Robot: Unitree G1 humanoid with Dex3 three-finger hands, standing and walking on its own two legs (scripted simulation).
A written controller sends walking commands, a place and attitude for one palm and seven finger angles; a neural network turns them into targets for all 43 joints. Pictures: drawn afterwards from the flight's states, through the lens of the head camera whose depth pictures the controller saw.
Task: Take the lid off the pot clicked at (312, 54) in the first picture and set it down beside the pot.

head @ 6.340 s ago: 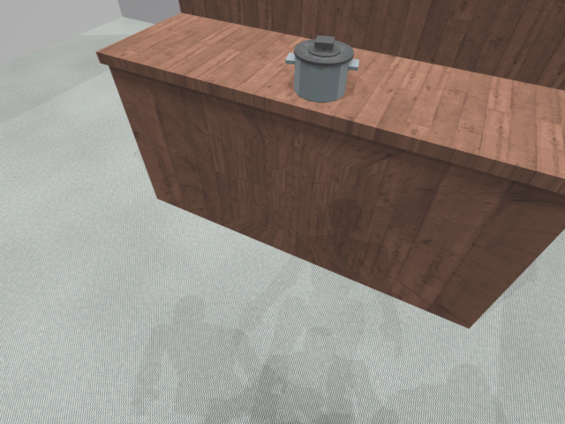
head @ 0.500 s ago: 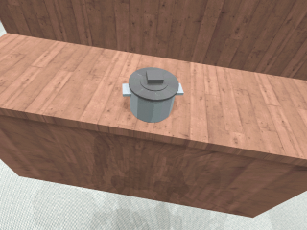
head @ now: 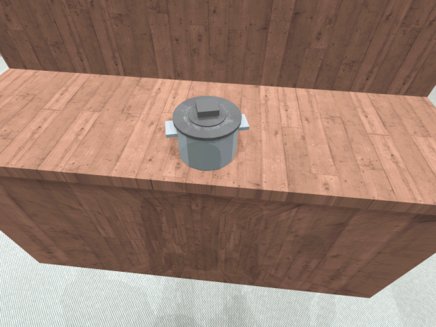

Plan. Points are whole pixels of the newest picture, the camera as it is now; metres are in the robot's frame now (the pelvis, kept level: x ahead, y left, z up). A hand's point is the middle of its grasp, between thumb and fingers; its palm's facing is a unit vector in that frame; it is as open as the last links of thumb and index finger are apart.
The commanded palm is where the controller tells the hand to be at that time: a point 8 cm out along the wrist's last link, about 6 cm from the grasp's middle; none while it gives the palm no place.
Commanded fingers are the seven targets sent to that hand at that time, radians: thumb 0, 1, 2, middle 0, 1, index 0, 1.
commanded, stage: come to a stop and stand still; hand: left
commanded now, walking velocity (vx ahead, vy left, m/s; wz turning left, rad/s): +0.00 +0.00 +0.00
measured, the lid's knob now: (207, 107) +0.56 +0.06 +0.11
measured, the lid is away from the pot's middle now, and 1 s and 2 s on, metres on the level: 0.00 0.00 0.00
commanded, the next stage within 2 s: look again from close up in 0.44 s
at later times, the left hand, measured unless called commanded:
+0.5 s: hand out of the picture -0.03 +0.14 -0.18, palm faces +0.06 -0.98 -0.16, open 7.4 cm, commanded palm none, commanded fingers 0.00 0.90 0.90 -0.20 -0.30 -0.20 -0.30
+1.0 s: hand out of the picture +0.00 +0.19 -0.19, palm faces +0.05 -0.98 -0.20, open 7.4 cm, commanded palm none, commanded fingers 0.00 0.90 0.90 -0.20 -0.30 -0.20 -0.30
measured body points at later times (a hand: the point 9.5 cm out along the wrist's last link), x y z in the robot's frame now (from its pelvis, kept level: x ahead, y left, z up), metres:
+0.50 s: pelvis +0.00 -0.01 +0.00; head +0.01 -0.01 +0.45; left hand -0.03 +0.19 -0.16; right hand -0.01 -0.22 -0.16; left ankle +0.02 +0.09 -0.74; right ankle -0.02 -0.11 -0.74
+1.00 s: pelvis -0.01 +0.01 -0.01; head -0.03 +0.03 +0.44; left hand +0.00 +0.24 -0.17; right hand +0.04 -0.22 -0.15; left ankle +0.02 +0.09 -0.74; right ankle -0.02 -0.11 -0.74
